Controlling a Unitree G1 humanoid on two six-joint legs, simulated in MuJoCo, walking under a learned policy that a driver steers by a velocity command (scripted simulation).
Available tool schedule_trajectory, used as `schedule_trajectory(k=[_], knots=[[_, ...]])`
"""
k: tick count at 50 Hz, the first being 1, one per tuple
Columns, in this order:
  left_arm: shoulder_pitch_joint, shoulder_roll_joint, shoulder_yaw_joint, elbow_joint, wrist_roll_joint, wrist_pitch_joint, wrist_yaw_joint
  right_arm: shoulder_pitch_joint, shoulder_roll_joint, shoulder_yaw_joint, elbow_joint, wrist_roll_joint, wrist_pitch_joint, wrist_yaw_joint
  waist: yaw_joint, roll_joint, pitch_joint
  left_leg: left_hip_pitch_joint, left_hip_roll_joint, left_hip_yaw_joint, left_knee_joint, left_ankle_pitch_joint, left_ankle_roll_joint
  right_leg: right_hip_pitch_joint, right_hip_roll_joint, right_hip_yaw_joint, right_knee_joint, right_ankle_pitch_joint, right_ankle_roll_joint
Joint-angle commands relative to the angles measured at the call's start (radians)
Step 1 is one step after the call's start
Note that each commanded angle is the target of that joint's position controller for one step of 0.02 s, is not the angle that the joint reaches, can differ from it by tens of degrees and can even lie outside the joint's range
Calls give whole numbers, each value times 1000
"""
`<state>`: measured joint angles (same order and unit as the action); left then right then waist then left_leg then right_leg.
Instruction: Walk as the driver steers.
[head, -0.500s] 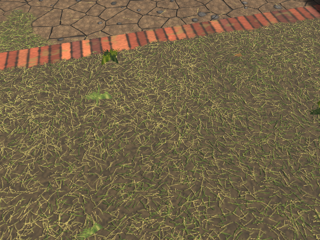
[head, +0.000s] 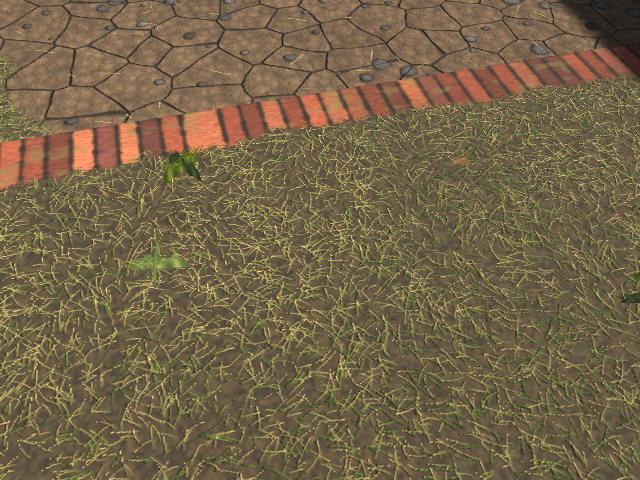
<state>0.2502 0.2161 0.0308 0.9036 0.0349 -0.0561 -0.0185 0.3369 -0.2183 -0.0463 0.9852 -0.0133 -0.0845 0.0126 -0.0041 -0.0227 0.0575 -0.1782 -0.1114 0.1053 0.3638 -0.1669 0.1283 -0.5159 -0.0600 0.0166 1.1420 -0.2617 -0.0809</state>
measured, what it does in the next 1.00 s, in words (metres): walks ahead: right foot, then left foot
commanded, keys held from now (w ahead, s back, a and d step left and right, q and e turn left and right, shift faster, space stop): w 0.72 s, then w+q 0.28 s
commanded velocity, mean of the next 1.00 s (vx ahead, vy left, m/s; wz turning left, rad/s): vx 0.50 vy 0.00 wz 0.07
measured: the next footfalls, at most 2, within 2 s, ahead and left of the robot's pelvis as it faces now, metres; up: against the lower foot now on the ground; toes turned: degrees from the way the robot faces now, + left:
right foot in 0.36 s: +0.37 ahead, -0.12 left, +0.00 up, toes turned -3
left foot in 0.92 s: +0.66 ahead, +0.05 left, +0.00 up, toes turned +9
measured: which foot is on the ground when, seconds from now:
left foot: down 0.00-0.36, up 0.38-0.90, down 0.92-1.00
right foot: up 0.00-0.34, down 0.36-0.94, up 0.96-1.00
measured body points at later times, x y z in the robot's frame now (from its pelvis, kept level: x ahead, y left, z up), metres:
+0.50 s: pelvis +0.28 -0.06 +0.00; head +0.31 -0.07 +0.45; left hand +0.38 +0.19 -0.13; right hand +0.27 -0.31 -0.16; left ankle +0.17 +0.06 -0.64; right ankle +0.33 -0.12 -0.74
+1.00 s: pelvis +0.55 -0.01 -0.02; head +0.58 +0.00 +0.43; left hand +0.49 +0.22 -0.17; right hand +0.72 -0.24 -0.14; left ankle +0.62 +0.05 -0.74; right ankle +0.38 -0.13 -0.65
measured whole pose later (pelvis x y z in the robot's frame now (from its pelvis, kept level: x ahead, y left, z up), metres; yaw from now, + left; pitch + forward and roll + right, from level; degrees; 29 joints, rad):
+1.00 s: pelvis +0.55 -0.01 -0.02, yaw +7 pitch +0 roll +0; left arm 0.39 0.20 0.03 1.04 0.01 -0.09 0.01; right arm 0.11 -0.21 -0.06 0.91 -0.02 -0.06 0.02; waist 0.02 -0.02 0.07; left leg -0.40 -0.08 0.09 0.57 -0.18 0.14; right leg -0.18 0.00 -0.06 1.07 -0.40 -0.05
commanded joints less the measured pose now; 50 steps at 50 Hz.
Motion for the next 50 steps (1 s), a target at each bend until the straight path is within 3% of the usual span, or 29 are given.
schedule_trajectory(k=[1,7,12,15,17,18,19,20,21,22,23,25,28,30,34,40,43,45,46,47,48,49,50], knots=[[35,45,9,-33,3,14,-9,41,-81,-8,-20,4,-27,-1,31,49,41,-54,293,-269,-283,60,120,-73,-58,-8,-87,105,26],[-209,32,1,-99,-11,13,-16,166,-78,2,20,9,-24,-6,-41,64,52,90,261,-192,-269,223,60,-146,-37,-64,-381,306,55],[-340,34,-2,-139,-12,6,-15,245,-83,8,55,-8,-17,-22,-81,81,61,267,299,-186,-195,397,73,-166,4,-90,-513,251,38],[-322,46,4,-144,-13,-6,-11,223,-102,4,66,-15,-13,-32,-46,95,52,320,326,-174,-108,597,66,-78,40,-102,-584,137,-4],[-131,73,22,-82,-11,-18,4,190,-121,1,69,-11,-11,-33,40,102,-44,293,306,-142,101,842,37,180,107,-127,-653,98,-46],[51,109,40,-23,1,-29,15,169,-119,3,62,-4,-11,-31,117,80,-141,180,271,-110,298,755,17,428,82,-95,-688,140,-80],[222,202,65,6,30,-35,29,171,-66,19,19,20,-15,-24,162,-30,-281,-99,204,-65,617,391,-14,736,-168,194,-695,35,-155],[244,251,79,15,24,-26,19,272,-17,22,25,38,-13,-20,118,-191,-383,-377,34,-63,925,-367,-40,892,-391,628,-801,54,-282],[174,189,69,16,-12,-17,10,186,-107,-4,23,12,-9,-24,99,-44,-271,-457,93,-168,975,-295,-24,790,-327,583,-842,9,-249],[73,140,55,5,-22,-21,6,106,-92,-4,-8,6,-15,-19,60,-30,-134,-469,132,-164,933,-196,-23,636,-291,430,-879,62,-214],[21,94,44,1,-19,-28,3,65,-73,-2,-14,3,-15,-15,33,-2,-74,-436,163,-157,879,-141,-25,526,-243,332,-914,148,-182],[22,37,25,30,-21,-39,9,80,-39,-1,-8,-21,11,-2,-19,-25,-40,-355,192,-146,806,-110,-47,404,-171,203,-955,243,-133],[101,62,27,74,-27,-58,13,46,-19,-2,-23,-27,34,14,-38,-29,-22,-373,198,-114,752,-71,-70,374,-146,128,-985,352,-136],[138,78,28,90,-26,-58,14,-48,-27,-3,-56,-26,41,18,-28,-31,10,-440,214,-95,687,3,-85,373,-131,96,-1013,353,-132],[202,71,18,109,-25,-56,14,-231,-25,7,-115,-13,40,20,11,-35,42,-466,210,-59,463,136,-101,400,-101,44,-1025,419,-114],[291,85,17,150,-11,-52,31,-380,-31,15,-162,-5,34,19,51,-44,64,-454,169,-32,268,147,-54,575,-156,-13,-1006,479,-106],[269,97,22,158,-4,-49,46,-348,-41,6,-161,-9,26,16,17,-41,48,-369,121,-9,215,32,2,644,-180,-73,-896,720,-84],[246,118,27,157,-3,-40,49,-176,-62,-13,-106,-13,16,7,-54,-44,-52,-162,45,32,166,-18,47,644,-166,-120,-644,956,-62],[234,123,26,147,-7,-36,49,-18,-94,-31,-54,-24,9,0,-117,-24,-134,49,52,-6,126,6,82,540,-140,-150,-435,874,-39],[233,89,15,99,-27,-39,44,135,-192,-61,-32,-43,6,-9,-156,91,-252,334,279,-323,109,-57,172,256,-78,-190,-96,536,-3],[268,70,20,77,-41,-49,25,147,-234,-76,-27,-17,23,-5,-112,279,-343,510,483,-835,-58,-47,310,-59,143,-123,239,-236,34],[165,118,31,48,-19,-53,23,54,-218,-71,-38,6,31,2,-83,124,-239,446,438,-755,-81,-64,277,-185,66,17,268,-179,16],[81,113,29,17,-22,-65,17,-17,-176,-62,-54,8,32,0,-66,70,-131,310,417,-627,-101,-10,249,-199,23,19,221,-88,16]])
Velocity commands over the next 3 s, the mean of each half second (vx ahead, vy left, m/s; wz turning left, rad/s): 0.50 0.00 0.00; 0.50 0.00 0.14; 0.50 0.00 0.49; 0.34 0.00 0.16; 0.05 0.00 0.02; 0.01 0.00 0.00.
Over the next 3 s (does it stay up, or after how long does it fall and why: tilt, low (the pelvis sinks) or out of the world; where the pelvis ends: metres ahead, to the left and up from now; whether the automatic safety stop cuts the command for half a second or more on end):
stays up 1.06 0.10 0.00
